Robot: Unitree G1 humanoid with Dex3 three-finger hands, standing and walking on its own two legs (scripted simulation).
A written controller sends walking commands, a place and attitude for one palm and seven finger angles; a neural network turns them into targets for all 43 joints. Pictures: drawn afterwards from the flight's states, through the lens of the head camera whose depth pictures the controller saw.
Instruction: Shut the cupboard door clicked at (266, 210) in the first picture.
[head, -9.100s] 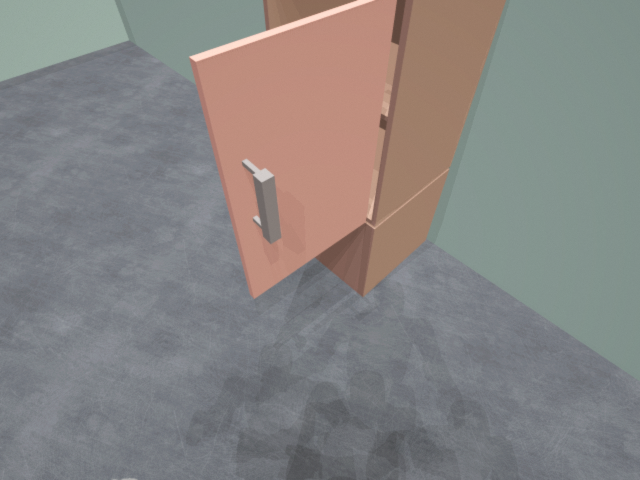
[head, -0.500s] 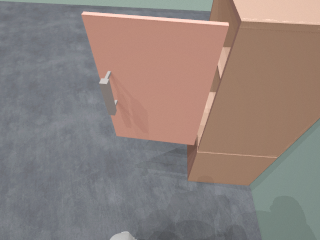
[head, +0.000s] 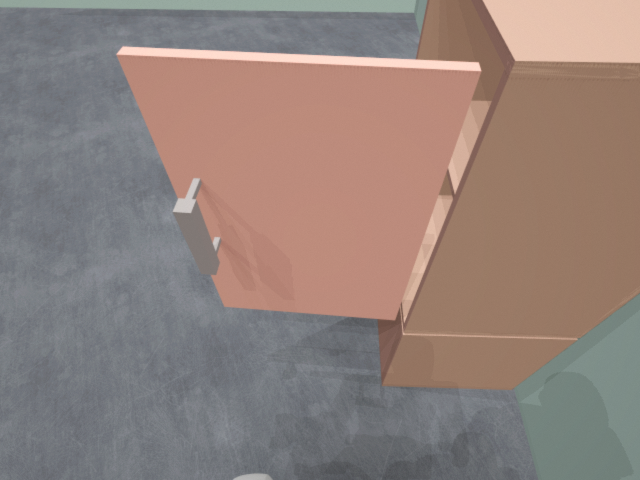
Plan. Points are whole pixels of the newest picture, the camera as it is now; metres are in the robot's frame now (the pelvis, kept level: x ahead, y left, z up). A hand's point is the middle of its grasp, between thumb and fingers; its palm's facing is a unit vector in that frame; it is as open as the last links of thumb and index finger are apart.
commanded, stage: come to a stop and stand still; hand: left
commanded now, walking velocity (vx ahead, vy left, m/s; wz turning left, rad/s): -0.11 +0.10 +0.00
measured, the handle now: (203, 228) +0.46 +0.21 +0.00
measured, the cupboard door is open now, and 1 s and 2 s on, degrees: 87 87 87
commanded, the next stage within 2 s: look again from close up in 0.74 s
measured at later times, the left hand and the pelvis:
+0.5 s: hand out of the picture +0.03 +0.24 -0.16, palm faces -0.02 -0.97 -0.25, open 7.4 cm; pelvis -0.01 +0.05 +0.00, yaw -2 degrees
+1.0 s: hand out of the picture +0.01 +0.22 -0.16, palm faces -0.05 -0.98 -0.21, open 7.3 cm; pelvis -0.01 +0.05 +0.01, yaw -3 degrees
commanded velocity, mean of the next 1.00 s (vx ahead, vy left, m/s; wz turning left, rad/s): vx -0.01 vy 0.01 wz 0.00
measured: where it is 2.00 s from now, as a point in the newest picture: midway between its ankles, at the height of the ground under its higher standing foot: outside the picture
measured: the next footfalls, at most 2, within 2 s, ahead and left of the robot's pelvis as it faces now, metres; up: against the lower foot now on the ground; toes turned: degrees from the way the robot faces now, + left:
left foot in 0.26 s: +0.00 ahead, +0.12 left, +0.00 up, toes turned +3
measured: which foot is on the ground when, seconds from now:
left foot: up 0.00-0.24, down 0.26-1.00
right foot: down 0.00-1.00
